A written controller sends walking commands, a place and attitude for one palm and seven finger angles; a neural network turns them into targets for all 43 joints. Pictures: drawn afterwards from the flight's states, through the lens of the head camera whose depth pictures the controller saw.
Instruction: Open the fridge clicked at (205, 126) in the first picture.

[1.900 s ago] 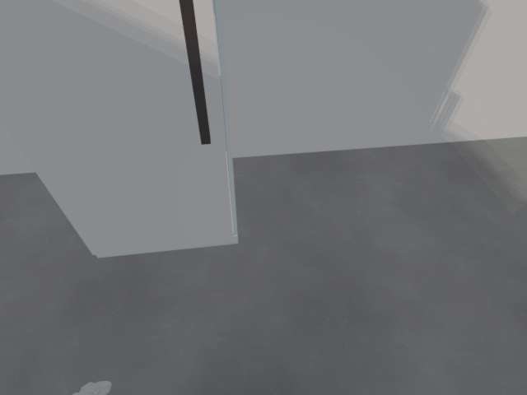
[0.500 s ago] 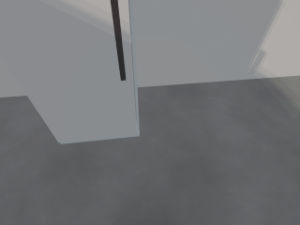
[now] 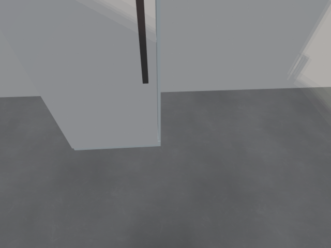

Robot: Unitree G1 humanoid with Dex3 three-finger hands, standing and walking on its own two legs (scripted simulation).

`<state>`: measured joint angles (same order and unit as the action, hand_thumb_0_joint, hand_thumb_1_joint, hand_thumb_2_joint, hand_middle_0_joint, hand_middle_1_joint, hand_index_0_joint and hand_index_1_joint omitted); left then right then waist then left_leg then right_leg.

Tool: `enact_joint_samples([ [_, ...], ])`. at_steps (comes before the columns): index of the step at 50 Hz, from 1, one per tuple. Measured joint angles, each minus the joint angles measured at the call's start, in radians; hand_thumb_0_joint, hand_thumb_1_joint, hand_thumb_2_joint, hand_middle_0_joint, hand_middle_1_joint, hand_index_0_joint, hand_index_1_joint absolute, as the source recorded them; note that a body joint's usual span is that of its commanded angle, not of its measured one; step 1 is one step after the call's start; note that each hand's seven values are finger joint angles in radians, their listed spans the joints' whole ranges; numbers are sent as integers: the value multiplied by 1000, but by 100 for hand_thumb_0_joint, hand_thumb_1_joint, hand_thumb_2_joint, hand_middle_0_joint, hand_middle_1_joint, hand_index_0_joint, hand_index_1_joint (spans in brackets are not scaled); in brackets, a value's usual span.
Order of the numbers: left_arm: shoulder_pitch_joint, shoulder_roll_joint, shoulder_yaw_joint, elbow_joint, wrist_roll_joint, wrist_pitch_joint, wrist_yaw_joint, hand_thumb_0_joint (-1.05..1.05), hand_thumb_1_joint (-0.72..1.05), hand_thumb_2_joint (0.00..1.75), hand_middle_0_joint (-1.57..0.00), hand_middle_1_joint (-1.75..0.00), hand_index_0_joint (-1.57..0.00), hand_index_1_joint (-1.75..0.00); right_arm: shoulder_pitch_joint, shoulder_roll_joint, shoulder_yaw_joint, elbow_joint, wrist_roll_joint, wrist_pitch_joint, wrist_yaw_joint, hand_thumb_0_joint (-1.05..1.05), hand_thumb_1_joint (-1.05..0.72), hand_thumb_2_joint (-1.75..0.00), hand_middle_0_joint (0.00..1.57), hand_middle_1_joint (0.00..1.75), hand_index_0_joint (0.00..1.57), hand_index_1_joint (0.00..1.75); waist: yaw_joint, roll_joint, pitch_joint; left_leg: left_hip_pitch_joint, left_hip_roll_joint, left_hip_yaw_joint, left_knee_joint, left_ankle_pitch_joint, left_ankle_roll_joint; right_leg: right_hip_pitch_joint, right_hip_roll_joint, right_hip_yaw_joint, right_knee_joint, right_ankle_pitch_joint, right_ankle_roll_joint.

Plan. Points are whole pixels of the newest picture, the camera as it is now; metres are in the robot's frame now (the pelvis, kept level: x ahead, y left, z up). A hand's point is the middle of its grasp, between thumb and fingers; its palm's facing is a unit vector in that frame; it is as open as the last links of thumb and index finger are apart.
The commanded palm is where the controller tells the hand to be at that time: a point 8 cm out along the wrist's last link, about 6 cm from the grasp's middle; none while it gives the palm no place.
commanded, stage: turn to face it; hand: right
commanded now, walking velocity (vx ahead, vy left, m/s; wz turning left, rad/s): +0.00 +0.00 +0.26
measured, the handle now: (142, 31) +0.82 +0.14 +0.13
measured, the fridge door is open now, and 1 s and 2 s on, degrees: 0 0 0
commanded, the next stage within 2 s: take the last steps up to it in 0.04 s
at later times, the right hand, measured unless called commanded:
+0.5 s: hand out of the picture +0.09 -0.16 -0.18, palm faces -0.12 +0.96 -0.25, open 7.4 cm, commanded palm none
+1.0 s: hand (209, 213) +0.26 -0.12 -0.19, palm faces -0.20 +0.98 -0.10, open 7.4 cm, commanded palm none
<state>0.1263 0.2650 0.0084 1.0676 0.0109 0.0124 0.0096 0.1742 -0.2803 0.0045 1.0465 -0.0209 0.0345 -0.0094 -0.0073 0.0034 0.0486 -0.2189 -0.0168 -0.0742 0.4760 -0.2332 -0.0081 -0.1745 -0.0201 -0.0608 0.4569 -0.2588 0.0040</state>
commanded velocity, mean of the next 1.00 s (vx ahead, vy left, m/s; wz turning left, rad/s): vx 0.25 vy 0.13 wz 0.15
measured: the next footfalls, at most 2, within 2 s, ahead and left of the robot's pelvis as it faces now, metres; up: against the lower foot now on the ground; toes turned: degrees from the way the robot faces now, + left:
right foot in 0.80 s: +0.26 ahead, -0.02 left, +0.00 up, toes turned +1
left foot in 1.36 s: +0.44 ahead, +0.28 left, +0.00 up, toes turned +21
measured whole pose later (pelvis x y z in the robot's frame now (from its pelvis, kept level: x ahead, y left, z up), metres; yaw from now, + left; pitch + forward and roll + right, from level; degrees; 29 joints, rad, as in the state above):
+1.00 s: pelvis +0.22 +0.04 +0.00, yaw +13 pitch +0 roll +4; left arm 0.27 0.14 0.04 1.04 0.02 -0.08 0.05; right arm 0.28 -0.21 -0.07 1.07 -0.04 0.01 0.01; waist 0.00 0.06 0.03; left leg -0.50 0.03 0.00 1.22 -0.27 -0.01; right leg -0.20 -0.08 -0.20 0.49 -0.30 -0.06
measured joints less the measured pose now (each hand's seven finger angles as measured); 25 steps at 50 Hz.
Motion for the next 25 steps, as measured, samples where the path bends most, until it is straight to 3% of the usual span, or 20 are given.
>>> enact_joint_samples([
  [11, 77, -58, 20, -17, 4, 18, -3, 1, 91, 90, -21, -30, -20, -30, 44, 72, -9, -53, -8, 11, 13, 1, -90, -90, 20, 30, 20, 30, 15, 2, 12, -88, -28, -39, 104, -34, 6, -73, -25, -41, 112, -56, -1],
  [14, 114, -55, 29, -14, 12, 17, -6, 1, 91, 90, -21, -30, -20, -30, 76, 80, -23, -62, -13, 16, 26, 1, -90, -90, 20, 30, 20, 30, 15, -6, -16, -116, -40, -37, 165, -162, 19, -81, -40, -53, 132, -97, -9],
  [17, 140, -46, 42, -7, 15, -3, -3, 1, 91, 90, -21, -30, -20, -30, 104, 80, -44, -60, -17, 22, 41, 1, -90, -90, 20, 30, 20, 30, 16, -18, -30, -169, -17, 46, 347, -210, 13, -54, -66, -80, 114, -77, -3],
  [19, 157, -39, 48, -3, 19, -13, 0, 1, 91, 90, -21, -30, -20, -30, 119, 77, -57, -55, -18, 22, 50, 1, -90, -90, 20, 30, 20, 30, 19, -25, -43, -176, 11, 93, 376, -216, 9, -25, -84, -97, 89, -86, 13],
  [22, 173, -23, 54, 2, 26, -19, 4, 1, 91, 90, -21, -30, -20, -30, 129, 72, -67, -60, -16, 6, 58, 1, -90, -90, 20, 30, 20, 30, 24, -49, -47, -120, 35, 146, 233, -184, 10, -8, -125, -106, 107, -115, 42],
  [23, 181, -20, 54, 0, 25, -20, 4, 1, 91, 90, -21, -30, -20, -30, 134, 64, -67, -68, -17, -8, 58, 1, -90, -90, 20, 30, 20, 30, 22, -49, -48, -85, 38, 151, 149, -164, 15, -24, -138, -103, 155, -145, 42],
  [25, 178, -17, 53, 8, 19, -7, 1, 1, 91, 90, -21, -30, -20, -30, 130, 57, -69, -67, -16, -41, 41, 1, -90, -90, 20, 30, 20, 30, 6, -48, -40, -93, 23, 159, 157, -78, 26, -108, -143, -52, 374, -257, 30],
])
